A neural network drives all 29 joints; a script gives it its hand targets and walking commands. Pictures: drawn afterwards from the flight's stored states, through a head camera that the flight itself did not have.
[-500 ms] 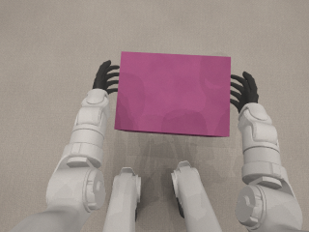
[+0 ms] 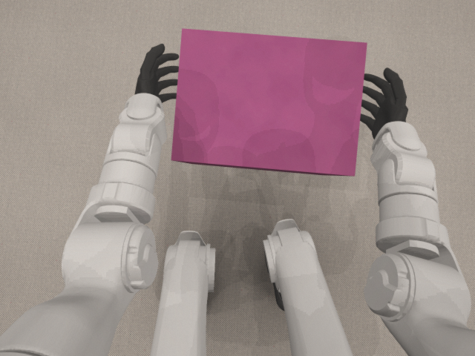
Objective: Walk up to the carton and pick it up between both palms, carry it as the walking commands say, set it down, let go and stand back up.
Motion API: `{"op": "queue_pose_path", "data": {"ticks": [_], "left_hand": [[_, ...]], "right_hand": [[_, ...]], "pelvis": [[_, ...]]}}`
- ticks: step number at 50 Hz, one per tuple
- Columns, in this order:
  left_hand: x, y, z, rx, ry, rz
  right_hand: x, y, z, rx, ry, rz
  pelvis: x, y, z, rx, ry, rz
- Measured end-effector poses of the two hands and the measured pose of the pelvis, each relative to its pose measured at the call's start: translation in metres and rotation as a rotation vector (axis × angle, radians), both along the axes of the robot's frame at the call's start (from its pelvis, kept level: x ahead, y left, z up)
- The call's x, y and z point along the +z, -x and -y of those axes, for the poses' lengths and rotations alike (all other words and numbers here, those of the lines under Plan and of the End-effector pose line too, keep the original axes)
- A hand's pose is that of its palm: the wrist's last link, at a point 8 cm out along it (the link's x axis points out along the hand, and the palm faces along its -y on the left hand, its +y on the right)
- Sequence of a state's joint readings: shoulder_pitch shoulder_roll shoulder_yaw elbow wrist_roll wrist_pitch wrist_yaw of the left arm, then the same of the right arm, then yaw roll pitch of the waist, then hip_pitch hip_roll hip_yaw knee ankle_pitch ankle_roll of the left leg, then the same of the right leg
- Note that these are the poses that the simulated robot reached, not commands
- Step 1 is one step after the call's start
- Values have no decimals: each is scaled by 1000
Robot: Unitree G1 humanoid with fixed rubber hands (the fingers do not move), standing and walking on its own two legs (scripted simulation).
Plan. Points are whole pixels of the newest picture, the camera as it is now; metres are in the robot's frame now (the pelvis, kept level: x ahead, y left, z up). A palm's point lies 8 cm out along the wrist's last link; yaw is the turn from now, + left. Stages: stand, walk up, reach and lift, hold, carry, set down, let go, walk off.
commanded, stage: set down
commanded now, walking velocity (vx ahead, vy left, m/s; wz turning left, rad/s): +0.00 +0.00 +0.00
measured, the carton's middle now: (263, 114) +0.50 -0.08 -0.17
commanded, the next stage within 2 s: none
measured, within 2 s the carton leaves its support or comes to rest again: neither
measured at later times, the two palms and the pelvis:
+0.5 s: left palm (166, 103) +0.54 +0.10 -0.17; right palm (363, 130) +0.46 -0.26 -0.17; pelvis -0.01 -0.01 -0.06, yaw +0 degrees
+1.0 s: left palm (173, 110) +0.55 +0.10 -0.24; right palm (347, 133) +0.47 -0.26 -0.24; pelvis -0.01 +0.00 -0.10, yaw -1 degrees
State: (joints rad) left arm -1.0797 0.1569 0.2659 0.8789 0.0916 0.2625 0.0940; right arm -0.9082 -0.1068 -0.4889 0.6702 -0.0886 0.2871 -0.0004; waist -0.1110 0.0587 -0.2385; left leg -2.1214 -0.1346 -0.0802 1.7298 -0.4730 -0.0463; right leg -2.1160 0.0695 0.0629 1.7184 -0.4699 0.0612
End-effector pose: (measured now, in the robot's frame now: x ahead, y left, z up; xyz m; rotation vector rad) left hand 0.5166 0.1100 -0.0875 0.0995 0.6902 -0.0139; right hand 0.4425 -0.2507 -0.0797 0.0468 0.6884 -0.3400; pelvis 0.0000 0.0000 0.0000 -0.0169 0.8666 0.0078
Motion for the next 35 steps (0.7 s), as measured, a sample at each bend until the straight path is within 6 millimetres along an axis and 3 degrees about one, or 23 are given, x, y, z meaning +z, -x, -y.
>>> {"op": "queue_pose_path", "data": {"ticks": [35], "left_hand": [[-118, -30, 14, -38, -20, -15]], "right_hand": [[-127, -18, 12, -13, 0, -29]], "pelvis": [[-87, 15, 4, -14, 2, 39]]}}
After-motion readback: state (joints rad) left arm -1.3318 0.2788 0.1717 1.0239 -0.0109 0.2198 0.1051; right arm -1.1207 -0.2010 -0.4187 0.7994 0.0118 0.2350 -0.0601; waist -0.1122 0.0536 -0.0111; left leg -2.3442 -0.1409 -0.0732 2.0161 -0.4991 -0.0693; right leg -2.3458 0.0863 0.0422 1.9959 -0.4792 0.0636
